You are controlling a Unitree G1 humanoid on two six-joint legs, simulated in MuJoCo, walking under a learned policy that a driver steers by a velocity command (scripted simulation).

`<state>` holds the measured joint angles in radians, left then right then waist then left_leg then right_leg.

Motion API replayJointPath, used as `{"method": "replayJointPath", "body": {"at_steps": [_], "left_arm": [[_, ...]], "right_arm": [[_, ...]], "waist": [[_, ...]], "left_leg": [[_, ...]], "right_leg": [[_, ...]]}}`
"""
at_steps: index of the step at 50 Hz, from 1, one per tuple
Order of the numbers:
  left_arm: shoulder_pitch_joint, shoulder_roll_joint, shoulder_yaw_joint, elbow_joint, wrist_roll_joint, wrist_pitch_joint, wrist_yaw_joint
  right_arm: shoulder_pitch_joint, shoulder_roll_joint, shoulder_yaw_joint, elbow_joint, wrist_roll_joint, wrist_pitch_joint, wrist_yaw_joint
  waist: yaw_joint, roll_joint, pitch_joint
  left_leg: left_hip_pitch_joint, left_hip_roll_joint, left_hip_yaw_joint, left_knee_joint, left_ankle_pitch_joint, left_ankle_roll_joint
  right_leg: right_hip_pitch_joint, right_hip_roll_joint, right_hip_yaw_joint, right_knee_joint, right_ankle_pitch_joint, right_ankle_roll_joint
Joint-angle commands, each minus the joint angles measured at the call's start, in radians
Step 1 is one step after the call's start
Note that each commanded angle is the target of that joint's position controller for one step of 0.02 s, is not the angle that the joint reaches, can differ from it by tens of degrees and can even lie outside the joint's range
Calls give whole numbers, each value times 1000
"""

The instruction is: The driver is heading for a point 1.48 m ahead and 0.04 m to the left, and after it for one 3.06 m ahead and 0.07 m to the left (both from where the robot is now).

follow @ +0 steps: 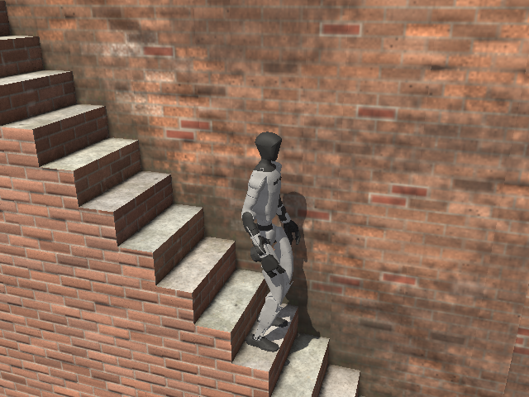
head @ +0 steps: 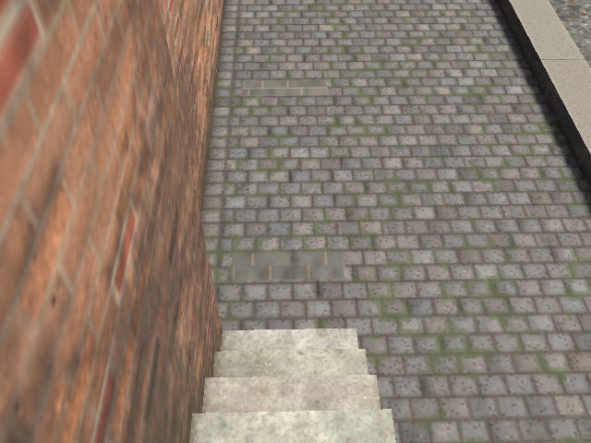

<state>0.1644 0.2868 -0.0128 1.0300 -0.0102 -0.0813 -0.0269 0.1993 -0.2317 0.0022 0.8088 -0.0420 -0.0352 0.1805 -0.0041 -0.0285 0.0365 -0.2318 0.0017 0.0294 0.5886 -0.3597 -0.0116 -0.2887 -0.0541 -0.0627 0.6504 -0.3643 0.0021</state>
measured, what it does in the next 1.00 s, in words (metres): stands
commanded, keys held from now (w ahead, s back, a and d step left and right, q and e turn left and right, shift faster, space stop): no key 0.94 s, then w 0.06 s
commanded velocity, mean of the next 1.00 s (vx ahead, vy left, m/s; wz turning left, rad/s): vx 0.00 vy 0.00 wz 0.00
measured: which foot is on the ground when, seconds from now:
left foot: down 0.00-1.00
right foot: down 0.00-1.00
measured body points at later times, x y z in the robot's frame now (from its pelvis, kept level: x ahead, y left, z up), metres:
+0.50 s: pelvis -0.01 -0.03 +0.01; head -0.02 -0.04 +0.46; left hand +0.10 +0.17 -0.13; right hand +0.00 -0.29 -0.14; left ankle -0.03 +0.13 -0.73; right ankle -0.01 -0.11 -0.73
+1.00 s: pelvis +0.00 -0.04 +0.01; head -0.02 -0.05 +0.46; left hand +0.03 +0.19 -0.13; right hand -0.03 -0.30 -0.15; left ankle -0.03 +0.13 -0.73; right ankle -0.01 -0.11 -0.73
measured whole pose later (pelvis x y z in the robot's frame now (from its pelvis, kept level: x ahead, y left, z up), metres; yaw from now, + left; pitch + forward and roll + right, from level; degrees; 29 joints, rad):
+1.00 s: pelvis +0.00 -0.04 +0.01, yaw -3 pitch -3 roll +0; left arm 0.35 0.17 -0.04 0.91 0.04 0.00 -0.02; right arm 0.35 -0.25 -0.04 1.11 0.04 0.04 0.00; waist 0.05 0.04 -0.01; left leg -0.07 0.11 0.05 0.41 -0.28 -0.09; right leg -0.13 0.07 -0.05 0.42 -0.25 -0.07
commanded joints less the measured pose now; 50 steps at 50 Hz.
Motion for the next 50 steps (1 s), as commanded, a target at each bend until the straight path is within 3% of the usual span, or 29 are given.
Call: {"method": "replayJointPath", "body": {"at_steps": [1, 11, 12, 13, 14, 15, 16, 18, 20, 21, 22, 24, 28, 29, 34, 38, 39, 47, 50], "left_arm": [[16, 119, 24, -33, -1, -11, 3], [80, 102, 31, -22, -8, -14, 6], [-16, -50, -24, -141, 59, 54, -10], [-26, -46, -24, -153, 60, 82, -7], [-7, -20, -12, -149, 35, 101, 1], [43, -11, -12, -138, 33, 102, 4], [54, -8, -11, -138, 39, 109, 5], [77, -30, -22, -133, 42, 111, -4], [96, -35, -25, -136, 43, 105, -12], [113, -36, -27, -136, 44, 97, -6], [122, -12, -16, -146, 64, 91, -11], [129, -25, -16, -160, 65, 84, -20], [132, -50, -21, -170, 54, 70, -33], [134, -43, -18, -166, 55, 67, -21], [146, -38, -20, -167, 52, 65, -15], [169, -27, -19, -163, 50, 60, -15], [166, -15, -11, -168, 52, 63, -5], [215, -14, -6, -157, 52, 70, 5], [198, 5, 2, -167, 53, 86, 10]], "right_arm": [[48, -109, -25, -52, 0, -6, -4], [171, -74, -16, -37, -4, 4, -15], [196, -115, -29, 67, 126, 28, -137], [203, -65, 0, 61, 136, 41, -193], [199, -98, -11, 79, 129, 52, -217], [164, -100, -13, 93, 123, 60, -223], [157, -95, -13, 90, 109, 74, -223], [180, -84, -10, 127, 104, 90, -212], [182, -87, -8, 148, 90, 94, -205], [181, -116, -22, 151, 88, 90, -191], [164, -163, -41, 170, 87, 88, -183], [177, -126, -37, 198, 88, 85, -174], [157, -120, -43, 221, 89, 91, -170], [166, -133, -50, 228, 102, 92, -163], [165, -134, -58, 250, 94, 91, -157], [175, -132, -58, 265, 93, 88, -159], [191, -132, -59, 274, 87, 79, -168], [222, -119, -55, 291, 86, 69, -180], [191, -118, -61, 281, 89, 67, -185]], "waist": [[-5, 14, -35], [-3, 43, 2], [10, 116, -192], [-7, 2, -227], [-3, -16, -177], [22, -7, -142], [22, -26, -120], [15, -4, -27], [21, 10, 19], [22, 24, 58], [32, 58, 65], [33, 52, 68], [26, 22, 65], [31, 2, 62], [32, -6, 77], [33, -4, 66], [34, 21, 43], [49, 17, 51], [59, 3, 50]], "left_leg": [[-27, 55, -38, -99, 204, 14], [-84, 51, -1, -93, 108, -13], [24, 165, -34, -66, 335, -32], [29, 174, -33, -69, 437, -53], [12, 171, -41, -69, 406, -58], [-13, 171, -49, -64, 372, -56], [-10, 174, -55, -78, 326, -56], [-28, 173, -63, -125, 196, -53], [-38, 173, -69, -140, 127, -49], [-61, 177, -72, -179, 101, -57], [-76, 168, -62, -151, 83, -51], [-65, 170, -62, -193, 68, -42], [-32, 174, -63, -214, 56, -42], [-33, 181, -73, -220, -6, -30], [-8, 185, -71, -245, 17, -29], [21, 190, -67, -253, 47, -30], [37, 192, -72, -254, 68, -37], [45, 196, -58, -255, 125, -47], [9, 151, -6, -231, -15, -30]], "right_leg": [[51, -19, 31, -96, 245, 25], [120, 14, 41, -143, 222, 0], [226, -138, 189, -111, 700, -48], [296, -122, 183, -103, 810, -37], [271, -107, 153, -93, 811, -35], [275, -111, 156, -127, 756, -36], [251, -96, 147, -136, 717, -34], [178, -98, 158, -191, 551, -29], [145, -93, 178, -235, 406, -30], [142, -84, 188, -248, 314, -38], [141, -89, 191, -240, 283, -53], [125, -88, 196, -240, 250, -54], [115, -79, 214, -282, 181, -51], [130, -80, 216, -305, 117, -53], [126, -76, 231, -342, 107, -50], [140, -74, 236, -354, 139, -47], [140, -77, 243, -349, 152, -35], [171, -75, 235, -324, 341, -32], [189, -49, 242, -342, 94, -67]]}}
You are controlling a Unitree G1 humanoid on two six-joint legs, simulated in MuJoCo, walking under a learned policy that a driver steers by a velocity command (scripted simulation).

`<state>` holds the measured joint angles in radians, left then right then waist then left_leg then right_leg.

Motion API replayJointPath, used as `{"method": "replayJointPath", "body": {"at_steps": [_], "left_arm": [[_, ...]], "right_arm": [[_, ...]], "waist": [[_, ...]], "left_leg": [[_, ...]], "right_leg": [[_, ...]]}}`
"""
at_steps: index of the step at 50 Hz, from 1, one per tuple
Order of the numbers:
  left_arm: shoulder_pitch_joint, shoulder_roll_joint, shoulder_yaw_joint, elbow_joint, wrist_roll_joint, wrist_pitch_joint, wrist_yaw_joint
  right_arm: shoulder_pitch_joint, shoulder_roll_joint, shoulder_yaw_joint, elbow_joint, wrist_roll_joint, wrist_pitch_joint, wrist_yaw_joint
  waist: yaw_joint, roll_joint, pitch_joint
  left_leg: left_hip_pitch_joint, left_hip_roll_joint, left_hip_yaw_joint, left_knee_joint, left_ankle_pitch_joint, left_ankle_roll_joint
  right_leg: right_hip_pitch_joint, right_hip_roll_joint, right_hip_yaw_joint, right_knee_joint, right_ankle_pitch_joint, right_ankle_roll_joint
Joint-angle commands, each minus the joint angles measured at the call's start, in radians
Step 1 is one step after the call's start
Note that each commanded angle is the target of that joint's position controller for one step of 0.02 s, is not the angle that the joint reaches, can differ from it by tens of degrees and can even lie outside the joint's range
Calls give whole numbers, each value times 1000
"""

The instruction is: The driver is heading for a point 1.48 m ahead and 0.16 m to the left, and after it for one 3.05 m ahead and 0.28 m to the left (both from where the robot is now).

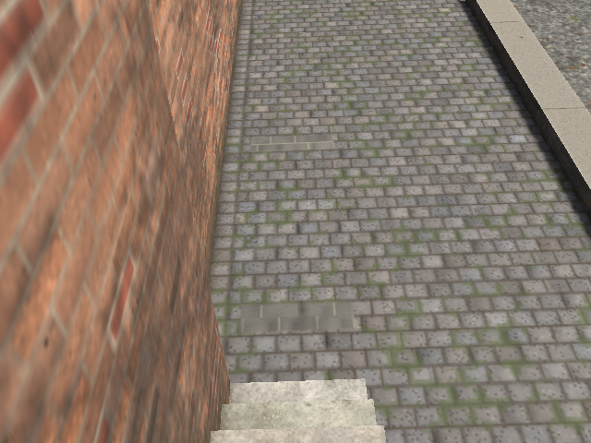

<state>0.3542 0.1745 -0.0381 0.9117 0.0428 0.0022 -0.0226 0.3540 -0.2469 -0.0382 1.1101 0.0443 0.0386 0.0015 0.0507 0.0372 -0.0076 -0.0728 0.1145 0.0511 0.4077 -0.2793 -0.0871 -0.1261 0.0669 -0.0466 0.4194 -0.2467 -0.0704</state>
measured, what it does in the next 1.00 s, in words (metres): stands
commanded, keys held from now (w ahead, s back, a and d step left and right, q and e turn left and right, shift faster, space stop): w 0.22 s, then no key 0.78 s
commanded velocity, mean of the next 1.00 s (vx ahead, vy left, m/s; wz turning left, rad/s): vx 0.13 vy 0.00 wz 0.00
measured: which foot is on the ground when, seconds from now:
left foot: down 0.00-1.00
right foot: down 0.00-1.00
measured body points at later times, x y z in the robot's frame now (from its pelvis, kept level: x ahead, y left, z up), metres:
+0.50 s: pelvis +0.05 +0.05 -0.02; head +0.04 +0.06 +0.43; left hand +0.11 +0.29 -0.17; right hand +0.05 -0.19 -0.17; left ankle -0.03 +0.16 -0.74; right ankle -0.01 -0.07 -0.74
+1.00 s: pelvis +0.01 +0.03 -0.01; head +0.03 +0.04 +0.44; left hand +0.04 +0.29 -0.16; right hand +0.08 -0.19 -0.15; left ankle -0.03 +0.17 -0.74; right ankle -0.01 -0.07 -0.74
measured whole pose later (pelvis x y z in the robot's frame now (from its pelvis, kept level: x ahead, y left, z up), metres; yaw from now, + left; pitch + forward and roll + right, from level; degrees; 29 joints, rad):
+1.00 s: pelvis +0.01 +0.03 -0.01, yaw +2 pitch -1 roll +1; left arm 0.22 0.26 -0.03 1.06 -0.01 -0.08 -0.02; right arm 0.29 -0.20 0.00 0.82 -0.05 -0.01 0.18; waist 0.00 -0.04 0.06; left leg -0.19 0.02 0.03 0.56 -0.35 -0.02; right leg -0.25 -0.03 -0.06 0.62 -0.36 -0.01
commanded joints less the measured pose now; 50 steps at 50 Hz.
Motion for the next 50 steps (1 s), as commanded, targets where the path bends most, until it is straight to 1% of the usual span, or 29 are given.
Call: {"method": "replayJointPath", "body": {"at_steps": [1, 3, 4, 6, 7, 9, 10, 11, 12, 13, 15, 16, 18, 19, 21, 22, 23, 24, 25, 26, 27, 29, 31, 34, 37, 40, 43, 45, 50], "left_arm": [[14, 133, 35, -56, 0, 11, 7], [48, 150, 49, -61, 3, 24, 13], [42, 160, 56, -62, 2, 30, 15], [65, 165, 64, -64, -2, 31, 24], [76, 175, 71, -57, -4, 26, 25], [80, 164, 67, -51, -5, 10, 14], [58, 172, 69, -58, -21, 5, 11], [25, 156, 64, -59, -18, 0, 3], [44, 141, 61, -47, -4, -8, 3], [24, 129, 53, -54, 1, -13, 11], [21, 125, 41, -56, -13, -21, 28], [24, 140, 39, -48, -20, -19, 29], [29, 145, 38, -34, -20, -6, 25], [34, 130, 36, -32, -19, 0, 30], [26, 124, 34, -17, -14, 9, 35], [7, 117, 22, -10, -101, -29, -10], [25, 143, 33, 12, -98, -61, -19], [39, 150, 32, 23, -69, -80, -20], [53, 158, 34, 40, -69, -87, -10], [31, 157, 29, 51, -58, -90, -2], [-46, 149, 22, 25, -48, -88, -1], [-64, 133, 12, 39, -55, -82, 3], [-60, 142, 11, 61, -53, -80, 9], [-83, 153, 12, 77, -48, -78, 11], [-117, 154, 10, 80, -43, -82, 7], [-114, 193, 19, 97, -49, -88, 4], [-123, 187, 21, 107, -52, -93, 5], [-128, 183, 21, 111, -52, -92, 6], [-105, 183, 23, 134, -55, -93, 6]], "right_arm": [[29, -106, -24, -28, 1, -9, -8], [6, -112, -31, -45, -3, -19, -10], [-27, -108, -33, -64, 9, -23, -8], [-54, -111, -36, -85, -1, -32, -8], [-59, -104, -34, -96, -7, -31, -11], [-40, -107, -33, -88, -10, -18, -13], [-38, -86, -26, -113, -16, -18, -19], [6, -62, -18, -106, -18, -23, -33], [88, -82, -24, -67, -17, -27, -38], [107, -88, -23, -48, 11, -36, -39], [114, -135, -38, -42, 21, -35, -39], [130, -132, -37, -37, 18, -33, -34], [84, -106, -22, -43, 16, -24, -40], [94, -88, -13, -32, 11, -21, -46], [73, -89, -5, -32, 4, -20, -50], [10, -63, 25, -155, -188, -55, 79], [-41, -86, 7, -164, -169, -66, 126], [-64, -96, 1, -194, -131, -71, 147], [-48, -58, 11, -198, -105, -72, 151], [-18, -59, 12, -203, -100, -73, 148], [-43, -83, 5, -226, -101, -76, 141], [-23, -55, 14, -251, -91, -71, 141], [-9, -29, 18, -272, -79, -60, 148], [3, -19, 17, -296, -73, -52, 154], [-11, -28, 19, -321, -78, -44, 159], [-10, -44, 18, -325, -80, -49, 170], [-2, -59, 16, -320, -92, -56, 176], [-16, -44, 22, -324, -99, -59, 183], [-10, -25, 24, -331, -96, -53, 178]], "waist": [[14, -77, 98], [34, -85, 128], [33, -112, 156], [45, -104, 155], [41, -130, 147], [25, -130, 152], [3, -144, 175], [-36, -128, 155], [-52, -81, 107], [-60, -25, 69], [-61, 22, 43], [-71, 59, 41], [-56, 43, 31], [-56, 50, 30], [-52, 7, 47], [-39, -26, 123], [-23, -26, 60], [-7, -25, 48], [-15, -14, 27], [-28, -8, 32], [-41, -8, 9], [-47, -34, -18], [-51, -25, -26], [-60, -23, -32], [-64, -34, -24], [-65, -31, 39], [-68, -46, 61], [-62, -42, 59], [-63, -38, 62]], "left_leg": [[-179, 14, 1, -15, -157, 58], [-266, -9, 20, 44, -183, 86], [-310, -15, 26, 74, -177, 86], [-376, -22, 4, 126, -160, 95], [-376, -25, 3, 155, -158, 93], [-340, -46, 20, 167, -151, 108], [-318, -58, 29, 176, -129, 109], [-221, -60, 41, 138, -37, 103], [-117, -57, 42, 154, 37, 98], [-53, -42, 27, 156, 213, 86], [2, -6, -18, 206, 516, 95], [7, 11, -26, 209, 604, 102], [-15, 28, -50, 218, 677, 119], [-17, 34, -62, 199, 700, 118], [-64, 52, -75, 171, 762, 101], [-196, -11, -129, 60, 716, 142], [-191, -23, -101, 60, 664, 153], [-224, -38, -87, 66, 603, 153], [-199, -42, -80, 60, 536, 146], [-193, -42, -80, 72, 554, 137], [-155, -31, -80, 85, 586, 117], [-129, -27, -86, 103, 621, 101], [-109, -35, -80, 114, 607, 93], [-106, -45, -71, 116, 546, 89], [-104, -40, -81, 109, 457, 89], [-143, -44, -80, 79, 302, 92], [-151, -45, -75, 56, 193, 98], [-159, -46, -73, 47, 143, 94], [-166, -58, -61, 45, 98, 88]], "right_leg": [[29, -169, 243, -115, -144, -16], [35, -187, 299, -128, -320, -53], [23, -195, 315, -126, -359, -65], [62, -224, 374, -105, -283, -102], [62, -228, 367, -93, -204, -108], [47, -216, 343, -54, -99, -112], [8, -207, 326, -42, -33, -104], [-53, -170, 258, 8, 125, -76], [-61, -129, 185, 92, 289, -57], [-69, -109, 129, 154, 415, -27], [-118, -97, 90, 210, 381, 16], [-126, -109, 86, 230, 374, 28], [-114, -123, 87, 225, 344, 56], [-106, -131, 93, 209, 327, 63], [-38, -149, 101, 164, 358, 73], [-66, -68, -20, 330, 282, 132], [-24, -87, -12, 320, 263, 147], [-1, -98, 0, 302, 283, 152], [-4, -102, 1, 281, 276, 148], [-20, -105, -3, 286, 264, 149], [-39, -109, 6, 272, 265, 143], [-39, -119, 9, 248, 301, 144], [-45, -123, 12, 228, 339, 142], [-45, -131, 20, 211, 377, 137], [-68, -143, 27, 204, 355, 135], [-95, -145, 30, 181, 265, 128], [-123, -133, 21, 150, 144, 125], [-116, -129, 26, 126, 103, 116], [-103, -122, 30, 101, 95, 101]]}}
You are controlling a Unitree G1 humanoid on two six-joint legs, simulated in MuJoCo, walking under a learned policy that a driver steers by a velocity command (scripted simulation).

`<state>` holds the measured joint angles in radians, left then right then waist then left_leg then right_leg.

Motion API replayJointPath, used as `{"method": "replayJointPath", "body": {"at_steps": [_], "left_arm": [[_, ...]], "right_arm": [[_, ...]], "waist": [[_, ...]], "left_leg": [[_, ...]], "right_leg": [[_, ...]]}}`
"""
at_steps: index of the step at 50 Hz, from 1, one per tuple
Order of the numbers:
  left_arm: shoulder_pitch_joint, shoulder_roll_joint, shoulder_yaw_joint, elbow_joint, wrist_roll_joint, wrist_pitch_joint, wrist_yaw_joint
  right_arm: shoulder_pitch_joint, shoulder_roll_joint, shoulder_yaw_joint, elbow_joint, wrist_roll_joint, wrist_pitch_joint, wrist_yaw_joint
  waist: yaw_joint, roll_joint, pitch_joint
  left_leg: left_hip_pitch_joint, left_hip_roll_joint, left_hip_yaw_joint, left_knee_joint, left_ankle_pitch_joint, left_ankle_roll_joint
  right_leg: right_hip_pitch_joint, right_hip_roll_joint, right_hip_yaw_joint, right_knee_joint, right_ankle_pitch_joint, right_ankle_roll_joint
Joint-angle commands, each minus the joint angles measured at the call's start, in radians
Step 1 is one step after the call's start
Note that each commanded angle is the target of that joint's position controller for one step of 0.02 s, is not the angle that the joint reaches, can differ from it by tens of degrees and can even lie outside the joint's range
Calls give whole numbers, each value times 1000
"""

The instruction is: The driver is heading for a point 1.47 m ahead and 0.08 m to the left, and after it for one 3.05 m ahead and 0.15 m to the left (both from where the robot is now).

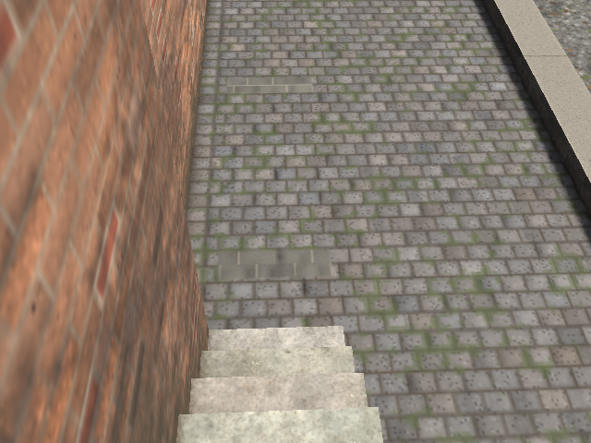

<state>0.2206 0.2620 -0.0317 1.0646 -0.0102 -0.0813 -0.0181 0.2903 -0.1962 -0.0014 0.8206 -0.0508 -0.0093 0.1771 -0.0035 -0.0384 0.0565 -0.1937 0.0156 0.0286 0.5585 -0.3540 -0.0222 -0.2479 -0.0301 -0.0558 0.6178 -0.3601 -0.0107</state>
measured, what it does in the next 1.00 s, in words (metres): walks ahead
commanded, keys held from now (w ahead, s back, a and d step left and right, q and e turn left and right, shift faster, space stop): no key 0.16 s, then w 0.84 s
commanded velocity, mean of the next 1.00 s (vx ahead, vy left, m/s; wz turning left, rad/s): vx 0.31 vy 0.00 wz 0.00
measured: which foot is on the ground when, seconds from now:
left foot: down 0.00-0.76, up 0.78-1.00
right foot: down 0.00-1.00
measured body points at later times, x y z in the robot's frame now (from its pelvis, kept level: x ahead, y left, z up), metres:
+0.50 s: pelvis +0.03 +0.00 -0.01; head +0.01 +0.00 +0.44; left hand +0.07 +0.23 -0.15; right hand +0.04 -0.27 -0.15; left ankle -0.03 +0.13 -0.73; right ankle -0.02 -0.10 -0.73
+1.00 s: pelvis +0.15 -0.01 -0.07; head +0.17 +0.00 +0.38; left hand +0.05 +0.24 -0.21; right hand +0.23 -0.28 -0.20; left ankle +0.31 +0.12 -0.75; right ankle +0.03 -0.09 -0.73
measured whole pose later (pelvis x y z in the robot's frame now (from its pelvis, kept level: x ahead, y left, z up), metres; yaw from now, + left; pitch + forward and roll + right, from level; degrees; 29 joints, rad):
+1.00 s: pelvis +0.15 -0.01 -0.07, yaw +1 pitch -1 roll -1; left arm 0.50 0.22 0.01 1.11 0.00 -0.08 0.01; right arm 0.22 -0.25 -0.08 0.92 0.01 0.01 -0.03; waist 0.00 0.01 0.04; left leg -0.65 -0.01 -0.07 0.81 0.49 -0.02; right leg -0.24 0.03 -0.09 1.03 -0.78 -0.05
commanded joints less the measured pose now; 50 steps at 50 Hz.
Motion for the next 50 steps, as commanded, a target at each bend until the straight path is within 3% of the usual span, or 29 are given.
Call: {"method": "replayJointPath", "body": {"at_steps": [1, 7, 8, 9, 10, 13, 16, 20, 22, 25, 30, 31, 32, 33, 34, 35, 37, 38, 39, 40, 41, 42, 43, 44, 45, 46, 47, 48, 50], "left_arm": [[60, 86, 13, -8, 3, -7, 2], [136, 93, 21, 23, -5, -11, 2], [-47, -17, -16, -139, 43, 51, -26], [-54, -5, -10, -134, 35, 83, -24], [-12, 5, -6, -130, 34, 90, -20], [72, 44, 13, -125, 33, 120, -13], [85, 38, 19, -161, 44, 129, -12], [100, 63, 38, -176, 32, 113, -1], [103, 83, 48, -176, 30, 105, -7], [97, 51, 44, -174, 51, 90, -8], [98, 39, 51, -181, 62, 79, 20], [-94, 43, 49, -254, 28, 12, 22], [-194, -2, 29, -276, 20, -33, 26], [-203, -16, 18, -271, 21, -64, 39], [-113, -43, 10, -226, 37, -82, 51], [28, -5, 25, -185, 42, -96, 55], [167, 55, 41, -168, 62, -103, 44], [389, 19, 32, -94, 58, -33, 17], [506, 99, 59, -65, 49, -4, 11], [545, 96, 57, -59, 33, 16, 1], [580, 160, 83, -31, 36, 36, 10], [535, 175, 93, -35, 44, 53, 17], [406, 115, 78, -46, 62, 42, 11], [310, 85, 72, -68, 81, 33, 11], [168, 60, 66, -85, 53, -3, 19], [125, 50, 63, -81, 36, -23, 26], [43, 40, 59, -78, 9, -34, 41], [35, 41, 55, -59, -11, -33, 38], [50, 60, 62, -27, 0, -32, 28]], "right_arm": [[77, -68, -11, -41, 5, -4, 2], [151, -49, -7, -27, 6, 0, -1], [118, -145, -38, 63, 116, 14, -133], [125, -122, -25, 76, 128, 21, -180], [120, -115, -26, 98, 123, 28, -199], [95, -113, -32, 121, 106, 44, -202], [38, -124, -33, 124, 107, 39, -202], [65, -125, -34, 146, 84, 22, -209], [110, -128, -43, 170, 86, 16, -206], [152, -140, -54, 193, 102, 1, -210], [231, -205, -80, 235, 96, 1, -210], [257, -203, -69, 142, -123, -30, -130], [242, -222, -92, 120, -114, -44, -107], [234, -205, -93, 87, -85, -52, -108], [260, -176, -89, 98, -99, -55, -115], [285, -149, -77, 106, -91, -68, -125], [149, -145, -69, 52, -68, -94, -126], [13, -210, -99, 116, 155, -66, -188], [-47, -209, -96, 86, 156, -67, -210], [-21, -202, -100, 89, 99, -61, -229], [35, -125, -85, 93, 83, -45, -244], [14, -105, -75, 71, 71, -26, -251], [8, -129, -91, 88, 54, -1, -256], [21, -130, -99, 106, 53, 24, -252], [2, -99, -95, 72, 49, 26, -244], [-13, -79, -94, 72, 39, 36, -235], [-2, -57, -81, 74, 64, 33, -219], [79, -15, -72, 111, 62, 33, -198], [250, -36, -77, 207, 74, 39, -191]], "waist": [[-8, 36, -2], [-12, 39, 44], [-11, 148, -122], [-15, 87, -126], [1, 49, -107], [30, 8, -23], [50, -36, 93], [22, -28, 100], [3, 12, 83], [-9, 17, -8], [-34, 173, 15], [-104, 121, 153], [-152, 178, 125], [-166, 162, 101], [-143, 138, 66], [-85, 74, 0], [25, 20, -35], [176, 68, -90], [246, -176, -48], [219, -140, 23], [189, -144, -24], [158, -116, 2], [87, -31, 98], [36, -17, 66], [-37, 8, 101], [-60, -34, 91], [-111, 45, 77], [-147, 50, 1], [-175, 33, -53]], "left_leg": [[-39, 39, -34, -99, 146, 19], [-82, 23, -17, -89, 70, 19], [-7, 135, -42, -88, 244, -8], [-23, 137, -39, -91, 259, -27], [-35, 137, -45, -93, 209, -29], [-146, 82, 2, -72, -91, 19], [-227, 54, 27, -29, -127, 38], [-183, 39, 53, 28, -42, 39], [-174, 37, 56, 43, -35, 56], [-67, 43, 27, 67, 58, 61], [-11, 134, -150, 70, 237, 151], [-63, 197, -315, -114, -8, 324], [17, 282, -430, -236, -95, 413], [8, 295, -451, -254, -133, 419], [-29, 319, -479, -191, -85, 389], [-71, 298, -425, -75, -51, 372], [-298, 186, -214, 88, -130, 310], [-485, 50, -24, 513, 112, 131], [-750, -11, 63, 869, -72, 77], [-954, -27, -32, 970, -125, 76], [-996, -42, -120, 921, -91, 68], [-953, -11, -164, 857, -65, 49], [-880, 28, -209, 778, 44, 45], [-792, 10, -178, 753, 93, 37], [-711, 19, -210, 483, 397, 15], [-579, -1, -164, 410, 553, -7], [-234, -16, -77, 163, 958, -26], [49, -63, -22, 186, 1083, -5], [175, -90, -2, 277, 1092, 7]], "right_leg": [[21, -26, 42, -109, 196, 43], [20, -7, 34, -134, 121, 27], [99, -143, 168, -122, 503, -25], [141, -135, 155, -128, 551, -28], [156, -119, 143, -141, 494, -36], [160, -61, 131, -161, 52, -70], [49, -86, 220, -254, -283, -89], [24, -77, 230, -230, -145, -101], [50, -91, 237, -181, -4, -112], [60, -23, 116, -44, 252, -81], [-133, 49, 10, 187, 117, -37], [-390, 73, -88, 357, -97, -30], [-514, 42, -49, 298, -308, -14], [-503, 17, -21, 264, -302, -8], [-453, -36, 79, 336, -76, -3], [-401, -19, 81, 426, -15, 9], [-129, 31, 4, 368, -50, 5], [224, -69, 177, 137, 187, -59], [407, -164, 344, 5, 533, -70], [472, -192, 381, 41, 922, -70], [488, -271, 435, 26, 880, -107], [366, -318, 509, -11, 653, -169], [213, -277, 432, 35, 496, -189], [138, -267, 441, 30, 471, -196], [-23, -167, 285, 53, 125, -150], [-157, -150, 273, 57, 3, -160], [-421, -60, 95, 80, -160, -113], [-546, -25, 56, 125, -188, -123], [-527, -35, 23, 288, -173, -118]]}}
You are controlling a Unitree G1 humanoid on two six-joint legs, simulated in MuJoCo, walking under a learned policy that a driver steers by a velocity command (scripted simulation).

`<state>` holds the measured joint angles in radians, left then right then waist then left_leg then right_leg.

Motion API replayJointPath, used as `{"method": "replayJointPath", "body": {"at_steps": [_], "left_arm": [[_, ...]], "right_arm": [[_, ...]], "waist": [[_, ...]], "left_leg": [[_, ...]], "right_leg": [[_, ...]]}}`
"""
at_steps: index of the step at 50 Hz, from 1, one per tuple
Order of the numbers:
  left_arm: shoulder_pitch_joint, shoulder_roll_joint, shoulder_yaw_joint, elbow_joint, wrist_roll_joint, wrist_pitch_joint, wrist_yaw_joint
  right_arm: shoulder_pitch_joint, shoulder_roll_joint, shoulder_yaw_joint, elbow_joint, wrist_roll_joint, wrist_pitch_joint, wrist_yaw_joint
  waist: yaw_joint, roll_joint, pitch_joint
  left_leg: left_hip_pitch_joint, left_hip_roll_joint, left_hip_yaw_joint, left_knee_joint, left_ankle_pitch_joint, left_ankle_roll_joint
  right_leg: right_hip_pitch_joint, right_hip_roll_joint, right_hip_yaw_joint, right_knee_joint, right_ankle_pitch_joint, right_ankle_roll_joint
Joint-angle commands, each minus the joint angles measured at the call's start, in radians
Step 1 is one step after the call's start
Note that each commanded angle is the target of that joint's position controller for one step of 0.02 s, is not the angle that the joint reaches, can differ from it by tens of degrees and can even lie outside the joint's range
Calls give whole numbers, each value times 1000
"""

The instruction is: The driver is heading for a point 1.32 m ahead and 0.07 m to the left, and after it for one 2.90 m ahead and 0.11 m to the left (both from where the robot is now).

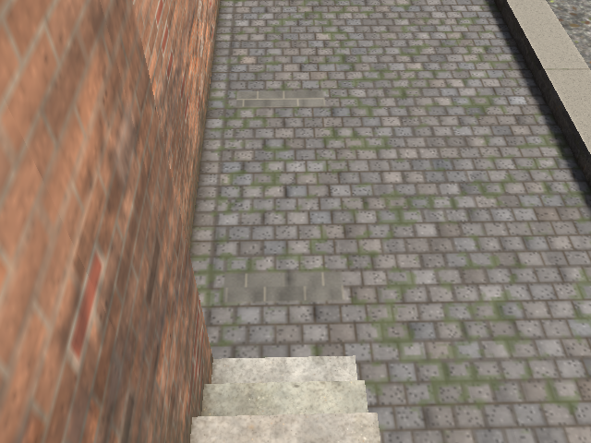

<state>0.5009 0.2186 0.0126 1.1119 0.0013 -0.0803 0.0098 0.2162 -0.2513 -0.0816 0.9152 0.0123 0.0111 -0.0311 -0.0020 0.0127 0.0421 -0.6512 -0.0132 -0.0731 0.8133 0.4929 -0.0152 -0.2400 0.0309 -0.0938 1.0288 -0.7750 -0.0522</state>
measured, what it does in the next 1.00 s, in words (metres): goes down: left foot 0.22 m lower, then right foot 0.07 m lower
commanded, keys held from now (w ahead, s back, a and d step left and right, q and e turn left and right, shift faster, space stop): w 1.00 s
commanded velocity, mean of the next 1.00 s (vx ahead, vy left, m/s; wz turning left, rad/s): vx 0.50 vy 0.00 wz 0.00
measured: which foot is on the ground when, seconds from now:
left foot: up 0.00-0.12, down 0.14-0.44, up 0.46-0.88, down 0.90-1.00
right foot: down 0.00-0.10, up 0.12-0.30, down 0.32-0.36, up 0.38-0.44, down 0.46-0.92, up 0.94-1.00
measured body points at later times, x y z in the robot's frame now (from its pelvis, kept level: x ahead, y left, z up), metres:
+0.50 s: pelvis +0.25 +0.00 -0.33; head +0.27 -0.01 +0.12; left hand +0.44 +0.19 -0.44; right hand +0.17 -0.19 -0.48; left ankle +0.11 +0.13 -0.78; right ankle +0.30 -0.11 -1.07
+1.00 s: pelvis +0.46 +0.11 -0.60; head +0.46 +0.12 -0.15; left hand +0.46 +0.35 -0.74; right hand +0.50 -0.15 -0.72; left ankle +0.50 +0.19 -1.30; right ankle +0.40 -0.06 -1.01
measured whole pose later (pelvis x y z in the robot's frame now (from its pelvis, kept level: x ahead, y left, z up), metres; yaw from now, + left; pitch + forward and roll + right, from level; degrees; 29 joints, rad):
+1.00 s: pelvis +0.46 +0.11 -0.60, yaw -1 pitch +0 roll -1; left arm 0.43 0.24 -0.08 0.91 0.05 -0.10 -0.06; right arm 0.40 -0.30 -0.03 0.85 -0.12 -0.10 0.15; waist 0.03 0.01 0.00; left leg -0.42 -0.06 0.00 0.81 -0.37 0.07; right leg -0.77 -0.02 0.16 2.12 -0.67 0.04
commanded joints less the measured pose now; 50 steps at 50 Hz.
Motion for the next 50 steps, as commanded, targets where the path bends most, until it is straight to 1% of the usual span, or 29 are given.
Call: {"method": "replayJointPath", "body": {"at_steps": [1, 2, 3, 4, 7, 9, 10, 12, 14, 15, 16, 17, 19, 21, 22, 24, 26, 29, 31, 34, 35, 39, 41, 43, 44, 45, 46, 47, 50], "left_arm": [[-368, 11, -100, -223, 182, -96, -7], [-354, 56, -71, -196, 149, -106, 4], [-45, 154, 16, -41, 15, -50, -5], [-193, 106, -82, -179, 121, -84, -8], [-264, 256, 24, -193, 83, -77, -54], [-200, 181, 15, -296, 84, -117, -73], [-346, 94, -29, -375, 96, -124, -65], [-315, 90, -41, -312, 66, -72, -14], [-65, 35, -55, -197, 85, -33, -23], [-164, 83, -2, -216, 21, -5, -7], [-108, 101, 6, -194, -26, -1, -6], [-211, 125, -53, -244, 88, -21, -30], [-575, 210, -9, -385, 104, -9, -50], [-406, 91, -31, -273, 84, -15, -70], [-174, -4, -17, -242, -37, 14, -44], [233, 139, 18, -164, -64, 26, -31], [148, 211, 57, -155, -14, 45, -44], [82, 115, 24, -128, 68, 0, -31], [-224, 22, -13, -171, 11, -25, -11], [-218, 131, 21, -113, 10, -44, -35], [-165, 109, -38, -201, 72, -80, 24], [3, 139, -78, -125, 91, -80, 58], [-157, 225, -64, -184, 125, -81, 24], [-248, 338, -19, -231, 56, -56, 26], [-230, 349, -33, -218, 157, -40, -25], [-46, 334, 12, -142, 81, -6, -49], [110, 236, -14, -118, 96, -9, -92], [228, 136, -21, -169, 84, -23, -115], [-226, 92, -76, -408, -22, -71, -18]], "right_arm": [[320, -33, 60, -2, -314, -1, 140], [346, -59, 33, 8, -308, -12, 175], [275, -48, -6, 99, 17, -12, 41], [301, -103, 63, -12, -249, -20, 154], [895, -118, 10, 213, -236, -82, 164], [642, -196, 33, 122, -170, -137, 168], [359, -25, 80, 45, -144, -183, 140], [145, 168, 140, -16, -110, -161, 112], [322, -25, 87, 19, -151, -129, 102], [373, -16, 72, 118, 92, -126, -26], [352, -79, 66, 113, 101, -111, -63], [372, 18, 114, -60, -72, -144, -4], [356, -71, 67, -89, -38, -160, 40], [610, 4, 104, 58, -82, -113, 130], [499, -68, 13, 123, 46, -48, -6], [223, -122, 12, -16, 61, -52, -48], [237, -87, 29, -56, 40, -76, -56], [202, 88, 36, 13, -11, -22, -42], [142, 118, 50, -12, -27, 6, -16], [254, 43, 2, 65, -32, 5, -28], [63, -41, 50, -80, -295, -29, 147], [28, 40, 102, -127, -192, -13, 220], [142, -38, 92, -126, -224, -11, 200], [101, -83, 80, -195, -170, -21, 188], [418, -114, 57, -92, -219, -48, 165], [415, -194, 12, -74, -149, -73, 163], [497, -241, -5, -19, -205, -98, 158], [570, -305, -13, -23, -141, -120, 149], [416, -207, 21, -61, -104, -137, 195]], "waist": [[-181, -80, 286], [-171, -51, 176], [-72, -3, -24], [-90, -29, 216], [-322, 356, 39], [-85, 90, -78], [-25, -200, -95], [-11, -214, 110], [72, 13, 54], [31, -89, -23], [58, -23, -15], [-124, -29, 192], [-194, 13, 179], [-190, 17, 91], [-48, -127, 9], [179, -233, -220], [105, -94, -272], [-11, -82, -73], [-145, -38, 8], [-168, -129, 4], [35, -191, 346], [34, -148, 16], [-40, -113, 71], [-49, -71, 77], [-152, -91, -36], [-110, 106, -88], [-74, 192, -144], [36, 311, -271], [-48, -21, -8]], "left_leg": [[352, 71, -77, 297, -21, 53], [247, 41, -61, 240, -175, 89], [219, -48, 89, -75, 50, 26], [323, 97, -63, -45, -241, 61], [737, -65, -20, -304, -593, 199], [918, 132, -421, -46, -20, 423], [849, 205, -416, -18, -350, 323], [183, 296, -594, -46, -847, 413], [-433, 154, -513, -28, -705, 419], [-128, 141, -512, 246, -491, 280], [-127, 96, -405, 389, -497, 202], [-232, -108, -31, 326, -1116, 115], [68, -65, -83, 345, -1167, 125], [51, 4, -287, 316, -727, 234], [-87, -27, -158, 725, -707, 168], [-523, -125, 58, 1427, -1421, 78], [-705, -28, -40, 1404, -1184, 13], [-608, -28, -64, 1011, -858, -7], [-17, 14, 26, 394, -240, -61], [9, -7, 5, 446, -136, -40], [-461, 55, -45, 575, -133, 53], [54, 48, 74, 32, 88, 45], [303, 49, 66, 197, -3, 12], [234, 108, 8, -405, -409, 33], [684, 69, 50, -58, -226, 63], [595, 66, -55, -565, -647, 119], [802, 17, 76, -125, -440, 104], [1048, 106, -122, 35, 153, 146], [710, 432, -712, -354, -751, 324]], "right_leg": [[-713, -217, 178, -23, 218, -128], [-510, -221, 219, 14, 222, -153], [-92, -144, 105, 109, 337, -52], [-421, -199, 256, 267, 180, -105], [-648, 93, 122, 1272, 49, -82], [-1031, 100, 171, 1248, 28, -58], [-1137, -56, 311, 685, 342, -32], [-1028, -260, 378, 205, 700, 57], [-237, -107, 92, 549, 735, 130], [-194, -129, 248, 137, 1017, 104], [-150, -90, 248, -13, 917, 78], [-218, -130, 63, -508, 1232, 85], [-436, -117, 34, -714, 880, 67], [31, -43, -4, -753, 744, 53], [323, -121, 169, -801, 1145, 21], [782, -325, 275, -408, 1931, -47], [737, -464, 409, -360, 1424, -229], [185, -354, 425, -342, 746, -184], [-455, -257, 372, -490, 369, -126], [-411, -241, 344, -328, 317, -104], [-466, -280, 399, -178, 135, -200], [-574, -190, 375, -109, -206, -201], [-766, -242, 419, -44, -320, -169], [-394, -281, 460, 30, -319, -86], [-602, -261, 456, 284, -147, -44], [-337, -135, 280, 662, 80, 33], [-549, -55, 227, 1021, 143, -11], [-876, 31, 172, 1259, 121, 14], [-1283, -111, 228, 1187, 277, 113]]}}
Keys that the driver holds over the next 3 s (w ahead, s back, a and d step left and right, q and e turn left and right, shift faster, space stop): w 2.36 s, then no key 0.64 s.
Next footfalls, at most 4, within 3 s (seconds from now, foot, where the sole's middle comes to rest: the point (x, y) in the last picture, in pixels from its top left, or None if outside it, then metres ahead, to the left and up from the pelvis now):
0.14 left None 0.10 0.12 -0.91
0.32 right None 0.25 -0.11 -0.98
0.46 right None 0.34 -0.11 -1.12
0.90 left None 0.53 0.19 -1.34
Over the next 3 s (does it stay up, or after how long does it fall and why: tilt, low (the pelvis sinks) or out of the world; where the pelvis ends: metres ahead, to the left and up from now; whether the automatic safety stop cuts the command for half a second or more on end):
stays up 1.32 0.01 -1.32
